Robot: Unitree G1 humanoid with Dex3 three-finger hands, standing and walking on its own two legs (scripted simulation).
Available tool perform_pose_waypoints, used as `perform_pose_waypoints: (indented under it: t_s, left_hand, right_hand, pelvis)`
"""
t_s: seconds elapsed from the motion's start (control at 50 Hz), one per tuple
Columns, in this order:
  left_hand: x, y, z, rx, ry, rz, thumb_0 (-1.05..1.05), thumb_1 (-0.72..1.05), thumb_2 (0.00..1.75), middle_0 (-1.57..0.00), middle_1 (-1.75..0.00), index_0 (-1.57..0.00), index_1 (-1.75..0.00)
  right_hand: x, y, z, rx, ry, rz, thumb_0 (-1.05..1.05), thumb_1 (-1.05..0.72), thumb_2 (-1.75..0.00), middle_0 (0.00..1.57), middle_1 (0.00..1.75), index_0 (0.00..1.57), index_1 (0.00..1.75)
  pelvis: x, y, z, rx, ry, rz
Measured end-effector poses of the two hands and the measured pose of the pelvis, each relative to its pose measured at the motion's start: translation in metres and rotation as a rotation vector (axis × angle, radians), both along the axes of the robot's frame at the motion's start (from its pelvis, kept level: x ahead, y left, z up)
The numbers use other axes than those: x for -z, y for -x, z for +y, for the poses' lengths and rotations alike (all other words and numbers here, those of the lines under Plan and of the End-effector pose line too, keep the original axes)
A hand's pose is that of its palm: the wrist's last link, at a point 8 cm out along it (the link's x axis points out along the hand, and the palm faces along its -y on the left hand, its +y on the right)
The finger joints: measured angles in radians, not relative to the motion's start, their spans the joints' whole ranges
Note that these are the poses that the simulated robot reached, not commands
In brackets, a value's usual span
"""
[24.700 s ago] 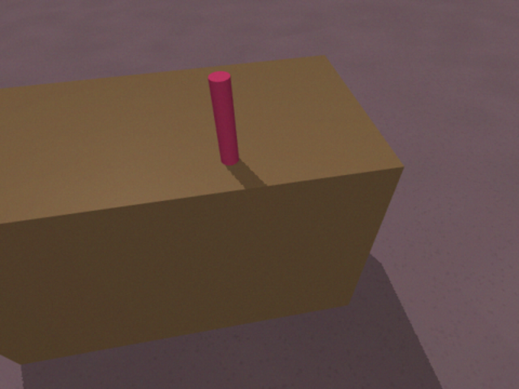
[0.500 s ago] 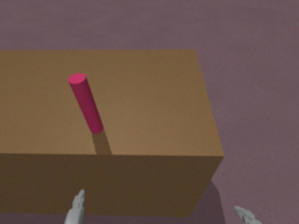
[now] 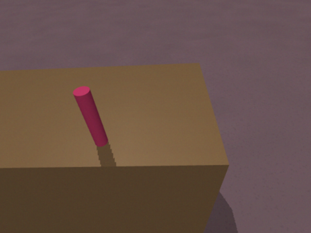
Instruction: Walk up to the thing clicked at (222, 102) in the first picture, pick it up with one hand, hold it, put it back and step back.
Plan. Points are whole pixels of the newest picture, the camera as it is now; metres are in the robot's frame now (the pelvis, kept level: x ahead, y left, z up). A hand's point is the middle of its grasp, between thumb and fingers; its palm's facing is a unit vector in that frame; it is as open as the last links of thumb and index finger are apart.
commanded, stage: home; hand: left
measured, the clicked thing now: (92, 119) +0.45 +0.21 +0.08
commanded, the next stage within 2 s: stand in 1.54 s
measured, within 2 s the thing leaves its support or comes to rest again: neither
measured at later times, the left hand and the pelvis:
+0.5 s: hand out of the picture +0.02 +0.25 -0.15, palm faces -0.04 -0.93 -0.37, open 17.4 cm; pelvis -0.02 -0.01 +0.01, yaw +0 degrees
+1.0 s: hand out of the picture +0.08 +0.25 -0.14, palm faces -0.03 -0.93 -0.36, open 17.4 cm; pelvis +0.00 -0.01 +0.01, yaw +0 degrees
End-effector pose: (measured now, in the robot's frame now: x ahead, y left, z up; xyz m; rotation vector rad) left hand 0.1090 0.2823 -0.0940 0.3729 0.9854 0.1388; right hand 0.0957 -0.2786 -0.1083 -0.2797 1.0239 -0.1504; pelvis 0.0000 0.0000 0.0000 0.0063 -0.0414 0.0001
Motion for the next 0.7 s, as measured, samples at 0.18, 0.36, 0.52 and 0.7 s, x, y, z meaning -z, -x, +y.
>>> perform_pose_waypoints:
  t_s: [0.18,0.36,0.52,0.7]
  left_hand:
    - [0.003,0.062,0.025,-0.087,-0.057,0.180,0.00,-0.54,0.05,-0.05,-0.05,-0.05,-0.05]
    - [0.008,0.094,0.017,-0.110,-0.045,0.266,0.00,-0.53,0.05,-0.06,-0.05,-0.06,-0.05]
    - [0.014,0.091,0.009,-0.121,-0.011,0.268,0.00,-0.53,0.05,-0.06,-0.05,-0.06,-0.05]
    - [0.016,0.072,0.007,-0.115,0.006,0.253,0.00,-0.53,0.05,-0.06,-0.05,-0.06,-0.05]
  right_hand:
    - [0.007,0.045,-0.028,0.022,0.038,0.158,0.00,-0.90,-0.90,0.20,0.30,0.21,0.30]
    - [0.013,0.071,-0.031,0.024,0.023,0.236,0.00,-0.90,-0.90,0.20,0.30,0.21,0.30]
    - [0.012,0.082,-0.030,0.027,0.028,0.265,0.00,-0.90,-0.90,0.21,0.30,0.21,0.30]
    - [0.010,0.072,-0.028,0.030,0.038,0.254,0.00,-0.90,-0.90,0.21,0.30,0.21,0.30]
  pelvis:
    - [-0.004,0.011,-0.006,-0.008,-0.004,-0.020]
    - [-0.006,0.021,-0.013,-0.008,0.000,-0.014]
    - [-0.007,0.021,-0.013,-0.006,0.002,-0.010]
    - [-0.007,0.016,-0.011,-0.004,0.002,-0.003]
